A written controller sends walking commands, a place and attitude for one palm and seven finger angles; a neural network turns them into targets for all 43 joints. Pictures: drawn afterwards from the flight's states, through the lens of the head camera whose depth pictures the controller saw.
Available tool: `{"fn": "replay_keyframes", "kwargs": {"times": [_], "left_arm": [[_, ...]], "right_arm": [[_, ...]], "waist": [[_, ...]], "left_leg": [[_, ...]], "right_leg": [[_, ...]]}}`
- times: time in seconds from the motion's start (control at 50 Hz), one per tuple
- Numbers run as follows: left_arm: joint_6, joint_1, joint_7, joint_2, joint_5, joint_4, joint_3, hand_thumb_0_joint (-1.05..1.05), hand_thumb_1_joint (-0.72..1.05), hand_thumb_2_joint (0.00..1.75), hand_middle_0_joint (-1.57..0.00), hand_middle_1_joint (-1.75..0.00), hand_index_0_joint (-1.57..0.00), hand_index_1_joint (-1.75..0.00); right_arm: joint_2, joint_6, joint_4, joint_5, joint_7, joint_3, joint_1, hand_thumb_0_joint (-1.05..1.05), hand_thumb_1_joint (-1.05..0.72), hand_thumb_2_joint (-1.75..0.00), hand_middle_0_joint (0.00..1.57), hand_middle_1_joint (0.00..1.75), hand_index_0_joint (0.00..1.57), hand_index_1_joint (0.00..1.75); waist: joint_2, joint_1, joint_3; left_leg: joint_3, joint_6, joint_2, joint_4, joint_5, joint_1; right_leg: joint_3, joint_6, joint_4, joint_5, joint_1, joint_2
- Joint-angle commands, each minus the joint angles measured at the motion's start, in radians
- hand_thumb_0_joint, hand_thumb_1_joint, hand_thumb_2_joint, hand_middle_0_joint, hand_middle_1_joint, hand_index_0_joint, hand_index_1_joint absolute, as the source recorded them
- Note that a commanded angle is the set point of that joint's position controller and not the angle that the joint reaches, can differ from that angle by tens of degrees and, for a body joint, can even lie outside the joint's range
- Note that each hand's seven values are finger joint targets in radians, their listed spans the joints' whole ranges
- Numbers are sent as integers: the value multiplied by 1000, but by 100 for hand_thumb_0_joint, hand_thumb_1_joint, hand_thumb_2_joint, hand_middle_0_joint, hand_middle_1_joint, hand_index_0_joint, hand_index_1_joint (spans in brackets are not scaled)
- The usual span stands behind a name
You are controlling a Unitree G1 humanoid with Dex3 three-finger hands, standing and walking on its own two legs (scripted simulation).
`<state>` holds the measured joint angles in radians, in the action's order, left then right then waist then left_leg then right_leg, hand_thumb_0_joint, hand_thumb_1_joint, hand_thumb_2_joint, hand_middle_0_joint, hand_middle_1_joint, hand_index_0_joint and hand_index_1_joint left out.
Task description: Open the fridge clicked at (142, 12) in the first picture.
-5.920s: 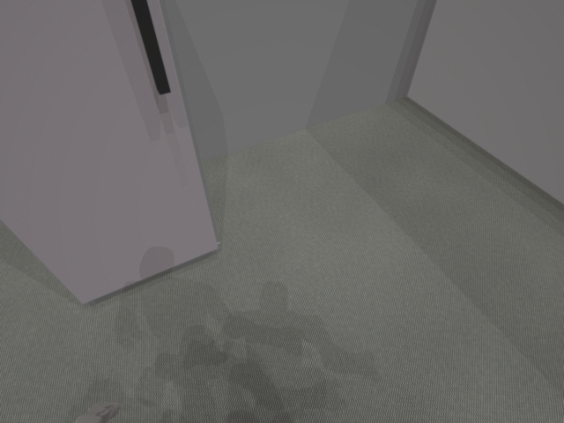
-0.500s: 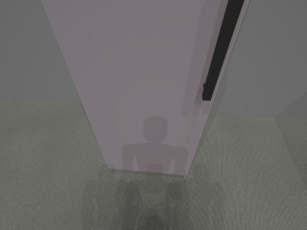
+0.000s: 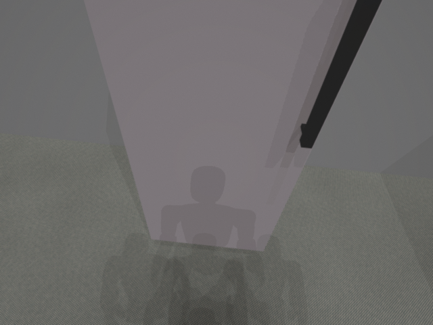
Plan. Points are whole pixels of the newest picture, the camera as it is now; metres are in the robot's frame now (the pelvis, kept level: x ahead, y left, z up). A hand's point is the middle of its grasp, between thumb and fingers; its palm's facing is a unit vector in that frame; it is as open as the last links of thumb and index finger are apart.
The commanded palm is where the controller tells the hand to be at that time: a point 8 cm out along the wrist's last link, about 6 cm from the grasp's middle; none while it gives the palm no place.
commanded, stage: look again from close up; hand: right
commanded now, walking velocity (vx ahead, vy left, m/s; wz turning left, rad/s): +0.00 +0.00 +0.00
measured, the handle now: (338, 57) +0.52 -0.18 +0.26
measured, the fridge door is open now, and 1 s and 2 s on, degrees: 0 0 0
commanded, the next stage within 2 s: raise the hand to about handle height in 0.48 s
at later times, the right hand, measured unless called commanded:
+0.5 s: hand out of the picture +0.03 -0.18 -0.17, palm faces +0.02 +0.97 -0.23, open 7.4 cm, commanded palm none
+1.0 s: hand out of the picture +0.15 -0.20 -0.03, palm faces +0.10 +1.00 +0.00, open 8.6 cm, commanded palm +0.13 -0.26 +0.01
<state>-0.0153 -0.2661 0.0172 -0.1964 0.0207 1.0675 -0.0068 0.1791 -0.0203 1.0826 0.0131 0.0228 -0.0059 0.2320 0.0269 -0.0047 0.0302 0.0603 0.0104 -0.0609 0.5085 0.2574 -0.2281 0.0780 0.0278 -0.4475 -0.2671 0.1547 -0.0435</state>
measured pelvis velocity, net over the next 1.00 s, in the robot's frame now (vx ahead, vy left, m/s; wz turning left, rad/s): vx -0.03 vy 0.00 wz -0.03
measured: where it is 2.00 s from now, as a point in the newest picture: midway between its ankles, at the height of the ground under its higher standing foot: outside the picture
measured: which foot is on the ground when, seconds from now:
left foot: down 0.00-1.00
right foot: down 0.00-1.00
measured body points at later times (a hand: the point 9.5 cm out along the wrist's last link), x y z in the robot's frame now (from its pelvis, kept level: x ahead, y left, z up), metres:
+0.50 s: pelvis +0.00 +0.01 +0.00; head +0.02 +0.02 +0.45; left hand +0.02 +0.25 -0.16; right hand +0.03 -0.23 -0.15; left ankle +0.01 +0.12 -0.74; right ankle -0.02 -0.14 -0.74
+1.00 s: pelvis -0.03 +0.00 -0.07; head +0.01 -0.01 +0.38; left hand +0.21 +0.25 -0.10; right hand +0.14 -0.26 -0.02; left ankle +0.01 +0.12 -0.74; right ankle -0.02 -0.14 -0.74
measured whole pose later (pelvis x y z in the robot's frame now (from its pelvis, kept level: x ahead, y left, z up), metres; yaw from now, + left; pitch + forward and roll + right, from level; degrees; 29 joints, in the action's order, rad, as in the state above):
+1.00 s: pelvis -0.03 +0.00 -0.07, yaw -2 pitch +8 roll +0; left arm -0.31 -0.14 0.01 -0.28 -0.02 0.53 0.07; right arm 0.20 -0.40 -0.01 -0.29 -0.30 0.19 0.48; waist -0.03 -0.04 -0.07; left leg 0.07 0.00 -0.08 1.07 0.48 -0.73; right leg 0.03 0.03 -1.06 -0.51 0.69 -0.06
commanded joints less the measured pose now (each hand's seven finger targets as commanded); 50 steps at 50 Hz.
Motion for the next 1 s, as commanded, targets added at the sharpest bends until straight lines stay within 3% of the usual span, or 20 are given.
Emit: {"fn": "replay_keyframes", "kwargs": {"times": [0.0, 0.52, 0.54, 0.56, 0.58, 0.6, 0.62, 0.64, 0.66, 0.68, 0.7, 0.74, 0.76, 0.8, 0.82, 0.88, 0.92, 0.94, 0.96, 0.98], "left_arm": [[-17, -40, 5, -95, -3, -24, 22, 0, 90, 90, -20, -30, -20, -30], [-16, -23, 9, -103, -3, 12, 26, 0, 90, 90, -20, -30, -20, -30], [-16, -25, 8, -102, -4, 13, 25, 0, 90, 90, -20, -30, -20, -30], [-9, 33, 2, -156, 2, -80, 33, 0, 90, 90, -20, -30, -20, -30], [-176, 29, 49, -207, -50, -384, 34, 0, 90, 90, -20, -30, -20, -30], [-245, 26, 76, -170, -48, -363, 27, 0, 90, 90, -20, -30, -20, -30], [-275, 101, 78, -112, -72, -327, 14, 0, 90, 90, -20, -30, -20, -30], [-310, 70, 68, -172, -73, -377, 38, 0, 90, 90, -20, -30, -20, -30], [-340, 70, 64, -164, -61, -396, 52, 0, 90, 90, -20, -30, -20, -30], [-359, 54, 49, -178, -49, -396, 75, 0, 90, 90, -20, -30, -20, -30], [-372, 71, 36, -169, -36, -426, 90, 0, 90, 90, -20, -30, -20, -30], [-386, 101, 3, -153, -26, -463, 103, 0, 90, 90, -20, -30, -20, -30], [-383, 98, -16, -150, -33, -486, 112, 0, 90, 90, -20, -30, -20, -30], [-384, 134, -43, -166, -22, -528, 121, 0, 90, 90, -20, -30, -20, -30], [-383, 139, -50, -168, -27, -558, 124, 0, 90, 90, -20, -30, -20, -30], [-353, 155, -29, -183, -46, -666, 118, 0, 90, 90, -20, -30, -20, -30], [-336, 136, -3, -177, -53, -690, 104, 0, 90, 90, -20, -30, -20, -30], [-332, 125, 9, -176, -52, -690, 98, 0, 90, 90, -20, -30, -20, -30], [-328, 115, 21, -179, -48, -684, 89, 0, 90, 90, -20, -30, -20, -30], [-328, 110, 31, -181, -48, -673, 90, 0, 90, 90, -20, -30, -20, -30]], "right_arm": [[153, -14, -41, 1, 6, 33, 27, 0, -90, -90, 20, 30, 20, 30], [161, -12, -21, 0, 2, 38, 14, 0, -90, -90, 20, 30, 20, 30], [163, -11, -22, 0, 2, 38, 10, 0, -90, -90, 20, 30, 20, 30], [248, -24, -63, 11, 2, 23, 54, 0, -90, -90, 20, 30, 20, 30], [427, -216, -1400, -181, 7, 271, -723, 0, -88, -89, 20, 32, 20, 32], [347, -151, -1215, -156, 47, 218, -144, 0, -85, -88, 20, 33, 20, 33], [19, -53, -960, -189, 55, 75, 127, 0, -83, -87, 21, 34, 21, 34], [63, -84, -1099, -209, 55, 100, -6, 0, -81, -86, 21, 36, 21, 36], [47, -120, -1055, -205, 40, 120, 66, 0, -78, -85, 21, 37, 21, 37], [111, -179, -1058, -202, 17, 190, 104, 0, -76, -84, 21, 39, 21, 39], [98, -239, -1079, -209, -21, 204, 187, 0, -74, -83, 21, 40, 21, 40], [24, -359, -945, -243, -117, 209, 375, 0, -69, -81, 22, 43, 22, 43], [27, -427, -901, -260, -174, 242, 459, 0, -67, -80, 22, 45, 22, 45], [66, -575, -983, -283, -298, 250, 405, 0, -62, -78, 22, 48, 22, 48], [97, -596, -995, -285, -342, 274, 422, 0, -60, -77, 22, 50, 22, 50], [166, -494, -1220, -334, -363, 310, 314, 0, -53, -74, 23, 54, 23, 54], [184, -439, -1357, -353, -328, 323, 202, 0, -48, -72, 23, 57, 23, 57], [189, -437, -1448, -348, -307, 317, 155, 0, -46, -71, 23, 58, 23, 58], [190, -435, -1514, -340, -285, 296, 98, 0, -43, -70, 23, 60, 23, 60], [194, -436, -1547, -328, -269, 291, 72, 0, -41, -69, 24, 62, 24, 62]], "waist": [[-48, 3, 9], [-36, -3, 2], [-38, -2, 7], [-106, 8, 109], [131, 110, -448], [228, 2, -420], [66, 25, -129], [-14, 64, -9], [-105, 62, 63], [-112, 36, -38], [-107, -9, -115], [-226, -43, -109], [-213, -67, -123], [-149, -54, -168], [-114, -67, -218], [-39, -65, -284], [-17, -35, -268], [11, -22, -284], [-8, 8, -272], [13, 16, -275]], "left_leg": [[-88, -45, -70, -116, -140, 14], [-82, -48, -65, -143, -155, 41], [-81, -47, -65, -145, -147, 41], [-73, -42, -44, -140, -209, -6], [-91, -8, 27, -106, -257, 105], [-11, -35, 39, -29, -175, 124], [29, -26, 41, -51, -106, 5], [29, -15, 33, -61, -50, -42], [36, -11, 38, -52, 23, -118], [30, -12, 33, -6, 33, -141], [22, -13, 31, 50, 10, -141], [15, -14, 28, 177, -39, -201], [-7, -23, 22, 233, -85, -197], [-38, -29, 13, 355, -125, -279], [-56, -32, 11, 384, -109, -286], [-79, -24, 15, 359, 51, -303], [-73, -16, 28, 340, 122, -334], [-60, -16, 35, 344, 102, -343], [-39, -14, 50, 353, 106, -371], [-38, -14, 51, 351, 96, -377]], "right_leg": [[-49, -36, 74, 112, 35, -60], [-47, -28, 97, 130, 17, -75], [-47, -27, 99, 127, 22, -75], [-83, -36, 48, 135, 55, -44], [1, -77, 34, 252, -145, 28], [36, -53, 55, 253, -127, 38], [15, -35, 52, 159, 19, 18], [-40, -42, 29, 87, 87, 26], [-43, -51, -2, 36, 150, 35], [-50, -47, -62, 43, 171, 40], [-46, -42, -115, 69, 210, 44], [-53, -25, -235, 69, 369, 45], [-50, -18, -288, 82, 418, 52], [-47, -9, -414, 63, 517, 59], [-38, -14, -448, 51, 539, 63], [-21, -28, -460, -13, 533, 68], [-46, -34, -456, -50, 522, 60], [-58, -39, -455, -41, 493, 52], [-75, -44, -453, -55, 489, 44], [-82, -44, -459, -51, 469, 38]]}}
